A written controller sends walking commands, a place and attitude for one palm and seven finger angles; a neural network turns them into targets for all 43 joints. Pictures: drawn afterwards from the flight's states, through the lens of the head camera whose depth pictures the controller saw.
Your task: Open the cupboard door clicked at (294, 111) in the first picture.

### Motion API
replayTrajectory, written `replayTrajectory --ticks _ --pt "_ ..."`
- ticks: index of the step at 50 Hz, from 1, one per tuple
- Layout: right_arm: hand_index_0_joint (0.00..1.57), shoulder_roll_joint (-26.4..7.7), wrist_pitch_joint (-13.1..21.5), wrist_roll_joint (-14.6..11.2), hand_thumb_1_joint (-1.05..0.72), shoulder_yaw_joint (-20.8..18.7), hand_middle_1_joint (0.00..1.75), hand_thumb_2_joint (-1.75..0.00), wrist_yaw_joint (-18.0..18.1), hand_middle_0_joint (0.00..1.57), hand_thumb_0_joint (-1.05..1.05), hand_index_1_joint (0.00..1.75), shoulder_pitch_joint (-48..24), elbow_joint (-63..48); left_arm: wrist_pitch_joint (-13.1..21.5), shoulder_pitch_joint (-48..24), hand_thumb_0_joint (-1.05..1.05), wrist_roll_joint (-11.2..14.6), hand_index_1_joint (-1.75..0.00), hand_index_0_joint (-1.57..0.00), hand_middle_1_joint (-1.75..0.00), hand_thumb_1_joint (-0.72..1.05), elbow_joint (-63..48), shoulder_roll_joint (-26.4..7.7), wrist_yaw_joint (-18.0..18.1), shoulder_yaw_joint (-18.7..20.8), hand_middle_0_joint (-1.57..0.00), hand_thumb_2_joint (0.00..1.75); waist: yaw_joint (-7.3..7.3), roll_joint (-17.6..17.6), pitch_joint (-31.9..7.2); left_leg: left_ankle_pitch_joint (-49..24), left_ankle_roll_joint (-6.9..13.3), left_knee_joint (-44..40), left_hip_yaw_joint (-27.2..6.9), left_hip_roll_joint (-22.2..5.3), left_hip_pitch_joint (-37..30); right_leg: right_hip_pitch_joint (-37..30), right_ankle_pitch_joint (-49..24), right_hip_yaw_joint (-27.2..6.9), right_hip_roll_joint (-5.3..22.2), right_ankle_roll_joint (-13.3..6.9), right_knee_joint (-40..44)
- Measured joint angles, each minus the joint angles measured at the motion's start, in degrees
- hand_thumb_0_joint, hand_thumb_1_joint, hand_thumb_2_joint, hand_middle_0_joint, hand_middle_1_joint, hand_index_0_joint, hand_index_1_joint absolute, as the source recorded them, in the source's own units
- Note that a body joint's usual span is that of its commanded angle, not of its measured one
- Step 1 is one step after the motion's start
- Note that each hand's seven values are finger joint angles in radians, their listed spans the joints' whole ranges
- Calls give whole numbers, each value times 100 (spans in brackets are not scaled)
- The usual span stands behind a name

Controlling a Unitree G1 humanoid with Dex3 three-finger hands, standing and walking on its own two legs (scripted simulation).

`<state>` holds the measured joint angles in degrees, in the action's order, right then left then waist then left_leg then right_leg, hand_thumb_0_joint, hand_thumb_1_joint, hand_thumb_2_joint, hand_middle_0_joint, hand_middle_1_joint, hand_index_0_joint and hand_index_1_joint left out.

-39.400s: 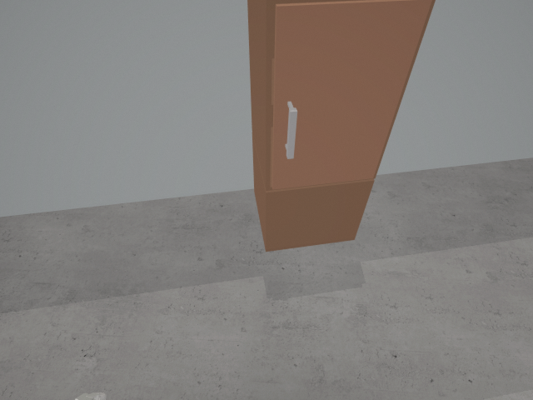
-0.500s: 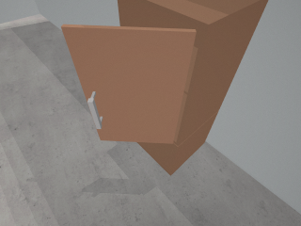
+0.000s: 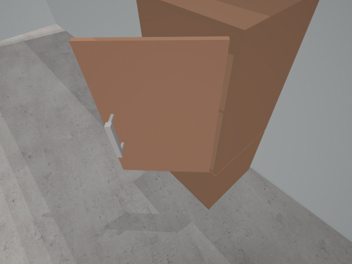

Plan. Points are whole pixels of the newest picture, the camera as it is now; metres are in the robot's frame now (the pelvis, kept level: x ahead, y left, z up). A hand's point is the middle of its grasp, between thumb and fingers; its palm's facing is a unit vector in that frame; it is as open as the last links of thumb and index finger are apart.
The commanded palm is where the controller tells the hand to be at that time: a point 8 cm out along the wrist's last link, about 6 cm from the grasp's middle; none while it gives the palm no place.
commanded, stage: raise the hand with hooked fingers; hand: left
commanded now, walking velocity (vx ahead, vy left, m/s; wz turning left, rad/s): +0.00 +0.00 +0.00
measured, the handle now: (116, 136) +0.52 +0.25 -0.08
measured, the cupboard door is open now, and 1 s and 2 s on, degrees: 45 45 45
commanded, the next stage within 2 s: none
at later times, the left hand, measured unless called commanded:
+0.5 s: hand out of the picture +0.14 +0.18 -0.08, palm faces +0.05 -1.00 +0.01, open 8.7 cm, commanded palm +0.13 +0.25 -0.07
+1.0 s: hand (86, 241) +0.18 +0.23 -0.07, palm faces +0.01 -1.00 -0.06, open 11.8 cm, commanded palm +0.16 +0.29 -0.07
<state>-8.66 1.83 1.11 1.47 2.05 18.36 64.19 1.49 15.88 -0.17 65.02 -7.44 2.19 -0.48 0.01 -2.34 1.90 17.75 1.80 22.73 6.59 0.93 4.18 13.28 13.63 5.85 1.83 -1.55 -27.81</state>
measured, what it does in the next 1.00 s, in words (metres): lowers itself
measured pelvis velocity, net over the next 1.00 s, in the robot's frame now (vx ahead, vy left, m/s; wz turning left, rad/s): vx -0.06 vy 0.00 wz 0.02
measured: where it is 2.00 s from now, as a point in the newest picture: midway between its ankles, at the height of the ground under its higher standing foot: outside the picture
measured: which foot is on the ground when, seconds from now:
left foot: down 0.00-1.00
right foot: down 0.00-1.00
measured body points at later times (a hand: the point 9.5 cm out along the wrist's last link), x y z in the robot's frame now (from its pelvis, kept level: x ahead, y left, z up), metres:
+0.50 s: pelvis -0.04 -0.02 -0.09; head +0.02 +0.00 +0.35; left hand +0.13 +0.23 -0.08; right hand +0.23 -0.27 -0.10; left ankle -0.06 +0.09 -0.74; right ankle +0.02 -0.10 -0.74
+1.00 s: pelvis -0.06 +0.00 -0.10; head +0.03 +0.02 +0.34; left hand +0.18 +0.29 -0.06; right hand +0.09 -0.25 -0.19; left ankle -0.06 +0.09 -0.74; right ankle +0.01 -0.10 -0.74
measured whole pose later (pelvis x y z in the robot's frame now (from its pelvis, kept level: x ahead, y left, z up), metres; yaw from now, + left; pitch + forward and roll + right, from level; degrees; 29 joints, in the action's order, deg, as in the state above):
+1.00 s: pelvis -0.06 +0.00 -0.10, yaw +1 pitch +18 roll -2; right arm -15.2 14.3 -1.5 0.0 2.2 16.7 33.3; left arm 25.5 13.9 19.0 12.0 -16.9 -23.2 17.5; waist -1.5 -0.6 -8.1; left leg 33.6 2.5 69.4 2.4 -1.0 54.1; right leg 58.7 24.3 8.0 3.3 -2.5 -64.8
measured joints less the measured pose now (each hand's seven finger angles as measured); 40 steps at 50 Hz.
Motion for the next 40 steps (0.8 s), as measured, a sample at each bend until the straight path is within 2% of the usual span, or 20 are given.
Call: replayTrajectory --ticks 3,4,5,6,8,10,13,17,19,21,23,26,29,31,33,36,40 --pt "20 -32 -30 -25 -92 -24 30 -90 -9 19 0 30 -51 19 19 5 1 -14 -30 -20 -30 93 18 8 35 -5 -20 90 8 16 27 30 -38 105 -17 -55 76 11 1 26 -45 -14 17" --pt "20 -47 8 -109 -91 -3 30 -90 3 19 0 30 13 -211 -303 279 2 207 -30 -21 -30 94 -806 -32 64 56 -20 90 15 49 33 87 -50 207 -18 -86 161 82 10 29 -67 -21 -33" --pt "20 -69 220 -163 -91 14 30 -90 70 20 0 30 128 -472 -389 613 3 370 -30 -21 -30 95 -1804 -107 104 117 -20 90 53 99 8 122 -54 253 -8 -92 215 153 36 19 -70 -37 -100" --pt "20 -112 477 -217 -91 -6 30 -90 130 20 0 30 226 -712 -294 875 3 509 -30 -21 -31 95 -2668 -172 194 113 -20 90 73 118 -49 140 -63 291 -16 -88 271 212 69 25 -60 -50 -158" --pt "20 -274 910 -300 -91 -60 30 -90 199 20 1 30 238 -1092 -47 1027 4 771 -31 -21 -31 94 -3901 -221 290 136 -20 89 21 75 -136 179 -70 450 -107 -73 434 309 131 110 -16 -51 -265" --pt "20 -471 1178 -258 -91 -136 30 -90 192 20 1 30 74 -1476 408 789 3 925 -33 -21 -33 91 -4547 -220 160 289 -20 88 -83 37 -276 267 -54 791 -216 -58 831 608 205 218 44 -49 -489" --pt "20 -675 1406 -173 -91 -304 30 -90 70 20 1 30 -328 -2063 1467 271 3 1123 -36 -21 -36 85 -4836 -224 -382 685 -20 86 -121 150 -603 509 -69 1508 -198 -75 1675 1451 410 198 97 -96 -1159" --pt "20 -813 1548 -155 -91 -544 30 -90 -191 20 1 30 -892 -2801 3084 93 1 1393 -40 -21 -41 77 -4883 -241 -1596 1041 -20 83 -86 430 -961 1014 -116 2706 -161 -147 2844 2679 818 75 91 -192 -2316" --pt "20 -883 1524 -190 -91 -622 30 -90 -268 20 1 30 -1109 -3131 3527 213 1 1471 -43 -22 -43 72 -4865 -283 -2167 1117 -21 81 -38 532 -1073 1251 -118 3277 -196 -163 3341 3195 1022 39 84 -238 -2858" --pt "20 -933 1435 -240 -91 -666 30 -90 -265 19 1 30 -1248 -3430 3512 398 1 1595 -46 -22 -46 67 -4896 -317 -2529 1141 -21 79 26 594 -1118 1450 -181 3749 -233 -185 3734 3582 1188 45 89 -263 -3289" --pt "20 -945 1353 -269 -91 -677 30 -90 -220 19 0 30 -1304 -3668 3294 574 1 1682 -49 -23 -49 62 -4973 -336 -2645 1177 -22 77 101 614 -1115 1600 -172 4127 -297 -206 4055 3859 1309 103 99 -279 -3596" --pt "20 -851 1300 -256 -91 -610 30 -90 -133 19 0 30 -1299 -3808 3071 771 1 1703 -53 -23 -53 54 -5247 -366 -2497 1301 -23 75 200 566 -1037 1740 -194 4556 -463 -259 4419 4100 1398 266 91 -305 -3857" --pt "20 -679 1274 -219 -91 -410 30 -90 -73 19 0 30 -1224 -3702 3076 733 1 1696 -58 -24 -58 47 -5602 -492 -2400 1418 -23 72 264 489 -959 1812 -198 4855 -631 -300 4711 4267 1419 432 80 -329 -3991" --pt "20 -564 1271 -208 -91 -239 30 -90 -48 19 0 30 -1161 -3544 3064 531 1 1737 -61 -24 -61 42 -5723 -602 -2468 1441 -23 70 274 394 -902 1822 -195 4995 -725 -312 4876 4354 1402 524 80 -336 -4032" --pt "20 -446 1255 -217 -91 -73 30 -90 -33 20 0 30 -1081 -3372 2940 238 1 1782 -64 -24 -64 38 -5735 -730 -2620 1455 -23 68 261 305 -864 1813 -180 5081 -763 -316 5010 4447 1366 563 81 -330 -4054" --pt "20 -274 1205 -250 -91 91 30 -90 -28 20 1 30 -906 -3158 2556 -146 1 1867 -68 -25 -68 31 -5629 -879 -2801 1492 -24 65 171 195 -845 1765 -142 5082 -737 -309 5108 4537 1288 539 86 -301 -4021" --pt "21 -172 1149 -265 -91 136 30 -90 -37 20 1 30 -590 -3041 2084 -310 1 1954 -74 -25 -74 22 -5490 -945 -2788 1629 -25 61 -7 120 -873 1663 -76 4896 -599 -287 5068 4553 1162 407 89 -233 -3868"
